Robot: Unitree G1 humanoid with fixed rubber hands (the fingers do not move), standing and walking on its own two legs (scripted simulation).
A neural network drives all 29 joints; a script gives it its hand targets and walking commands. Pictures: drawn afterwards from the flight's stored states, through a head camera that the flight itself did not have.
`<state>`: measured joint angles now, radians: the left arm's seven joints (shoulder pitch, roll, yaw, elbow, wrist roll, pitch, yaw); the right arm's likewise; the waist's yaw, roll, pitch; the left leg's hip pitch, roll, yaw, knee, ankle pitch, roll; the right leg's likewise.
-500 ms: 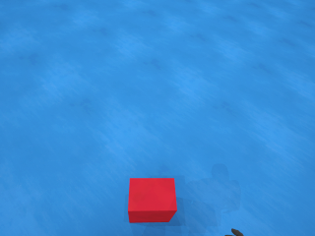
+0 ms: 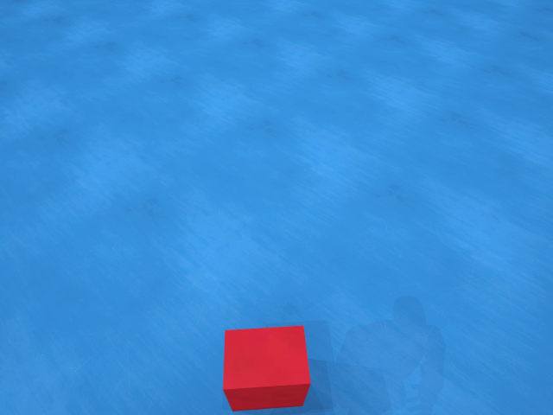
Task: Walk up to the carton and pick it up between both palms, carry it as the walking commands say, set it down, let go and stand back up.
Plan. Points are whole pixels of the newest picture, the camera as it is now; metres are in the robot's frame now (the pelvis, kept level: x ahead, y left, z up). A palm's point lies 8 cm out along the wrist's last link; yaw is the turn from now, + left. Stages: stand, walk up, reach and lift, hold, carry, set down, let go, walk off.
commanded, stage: walk up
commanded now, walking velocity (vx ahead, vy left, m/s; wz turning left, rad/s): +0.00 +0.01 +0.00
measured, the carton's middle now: (266, 370) +0.35 +0.03 -0.64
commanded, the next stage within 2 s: none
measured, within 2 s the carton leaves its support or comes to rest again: neither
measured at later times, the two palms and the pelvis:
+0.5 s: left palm out of the picture -0.01 +0.21 -0.16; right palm out of the picture -0.01 -0.22 -0.15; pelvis +0.01 +0.00 -0.01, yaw +2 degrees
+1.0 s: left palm out of the picture -0.03 +0.24 -0.15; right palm out of the picture +0.01 -0.22 -0.15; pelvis -0.02 +0.01 -0.01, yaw +3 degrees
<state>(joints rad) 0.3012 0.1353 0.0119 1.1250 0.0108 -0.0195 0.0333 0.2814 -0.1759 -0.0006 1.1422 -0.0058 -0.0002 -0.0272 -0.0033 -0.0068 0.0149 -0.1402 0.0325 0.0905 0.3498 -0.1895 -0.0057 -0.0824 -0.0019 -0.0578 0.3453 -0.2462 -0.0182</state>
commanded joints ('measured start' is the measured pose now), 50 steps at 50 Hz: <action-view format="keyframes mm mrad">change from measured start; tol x8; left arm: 1 90 57 -10 5 -5 -11 3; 50 61 141 40 -64 18 8 17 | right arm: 1 80 -86 -8 13 -2 -10 -5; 15 84 -25 9 57 4 -5 -11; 41 77 -62 -33 -79 -7 -1 -15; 44 -22 -107 -60 -143 -6 11 -10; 50 90 -15 -31 -105 -11 4 -11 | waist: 1 -7 3 64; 9 9 -73 97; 13 -12 63 26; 20 -3 -78 62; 21 5 -65 -34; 32 -8 88 73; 50 0 -12 42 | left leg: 1 10 84 -85 -24 143 20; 26 -61 76 -76 153 178 -1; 28 -142 80 -105 122 189 -2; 29 -31 75 -99 99 152 -4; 36 -45 123 -153 67 272 36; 46 -197 75 -159 19 -46 14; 50 -123 55 -145 49 43 16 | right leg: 1 -80 -140 129 -87 167 -24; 5 -7 -127 102 -66 293 -24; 13 -47 -115 99 -65 155 -22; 18 -17 -120 70 -36 280 -6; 20 -7 -159 84 15 450 -26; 21 64 -142 54 43 437 -33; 31 -116 -107 43 10 83 -19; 34 -42 -128 48 30 185 -18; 46 -123 -160 52 -22 -109 -39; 50 -134 -144 49 -49 -62 -31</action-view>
